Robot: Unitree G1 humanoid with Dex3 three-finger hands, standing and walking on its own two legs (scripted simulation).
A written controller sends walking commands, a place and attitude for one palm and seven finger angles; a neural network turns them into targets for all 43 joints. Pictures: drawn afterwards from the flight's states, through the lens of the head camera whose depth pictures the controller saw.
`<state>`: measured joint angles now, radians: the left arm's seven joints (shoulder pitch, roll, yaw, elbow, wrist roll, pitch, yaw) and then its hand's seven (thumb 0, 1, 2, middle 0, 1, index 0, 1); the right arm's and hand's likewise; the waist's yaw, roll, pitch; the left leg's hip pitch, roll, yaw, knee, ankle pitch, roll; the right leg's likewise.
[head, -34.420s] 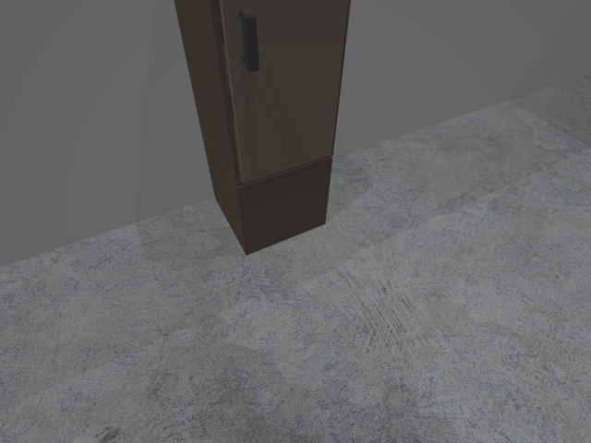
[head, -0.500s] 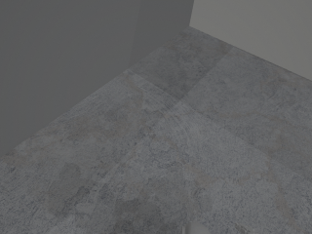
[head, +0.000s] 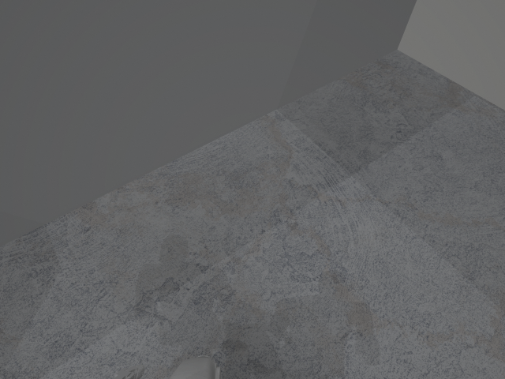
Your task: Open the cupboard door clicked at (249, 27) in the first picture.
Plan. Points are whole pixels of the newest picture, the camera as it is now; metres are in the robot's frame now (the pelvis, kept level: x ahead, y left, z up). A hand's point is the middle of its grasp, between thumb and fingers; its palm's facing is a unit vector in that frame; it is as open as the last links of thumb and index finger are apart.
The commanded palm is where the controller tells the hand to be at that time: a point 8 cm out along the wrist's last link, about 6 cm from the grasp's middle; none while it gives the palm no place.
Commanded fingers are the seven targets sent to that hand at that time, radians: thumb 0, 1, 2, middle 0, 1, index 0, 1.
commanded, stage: turn to face it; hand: left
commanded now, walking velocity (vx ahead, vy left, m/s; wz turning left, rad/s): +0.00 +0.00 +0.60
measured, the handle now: out of the picture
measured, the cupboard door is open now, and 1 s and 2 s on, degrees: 43 43 43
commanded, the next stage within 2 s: none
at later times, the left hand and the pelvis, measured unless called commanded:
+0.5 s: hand out of the picture +0.08 +0.25 -0.16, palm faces +0.28 -0.92 -0.26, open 7.4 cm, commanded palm none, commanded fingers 0.00 0.90 0.90 -0.20 -0.30 -0.20 -0.30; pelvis +0.02 +0.02 +0.00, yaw +17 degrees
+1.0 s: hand out of the picture -0.06 +0.19 -0.18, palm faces +0.60 -0.77 -0.24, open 7.3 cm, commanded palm none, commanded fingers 0.00 0.90 0.90 -0.20 -0.30 -0.20 -0.30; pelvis +0.03 +0.01 -0.01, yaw +36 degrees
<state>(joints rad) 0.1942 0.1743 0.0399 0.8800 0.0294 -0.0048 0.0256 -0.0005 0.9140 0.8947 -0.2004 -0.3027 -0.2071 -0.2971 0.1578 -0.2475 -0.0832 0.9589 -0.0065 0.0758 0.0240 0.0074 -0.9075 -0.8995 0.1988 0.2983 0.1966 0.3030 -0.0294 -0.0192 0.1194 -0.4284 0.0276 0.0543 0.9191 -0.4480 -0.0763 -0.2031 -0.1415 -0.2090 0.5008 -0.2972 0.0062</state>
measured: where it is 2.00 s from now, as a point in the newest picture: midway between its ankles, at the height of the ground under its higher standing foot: outside the picture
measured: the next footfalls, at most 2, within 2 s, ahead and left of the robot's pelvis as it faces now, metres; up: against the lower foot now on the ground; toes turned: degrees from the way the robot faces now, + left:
left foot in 0.12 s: +0.04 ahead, +0.13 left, +0.00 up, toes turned +10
right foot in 0.58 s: +0.10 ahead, -0.10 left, +0.00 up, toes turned +19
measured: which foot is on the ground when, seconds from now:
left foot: up 0.00-0.10, down 0.12-0.58, up 0.60-1.00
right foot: down 0.00-0.12, up 0.14-0.56, down 0.58-1.00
